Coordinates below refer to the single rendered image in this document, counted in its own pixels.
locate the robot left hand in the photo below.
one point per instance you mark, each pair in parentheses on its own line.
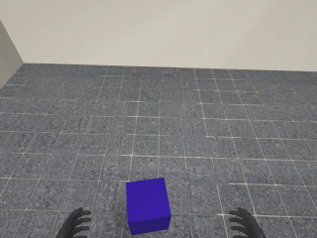
(69,229)

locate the carton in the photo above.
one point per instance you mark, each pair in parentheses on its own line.
(147,206)

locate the robot right hand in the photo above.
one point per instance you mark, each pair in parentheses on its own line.
(251,229)

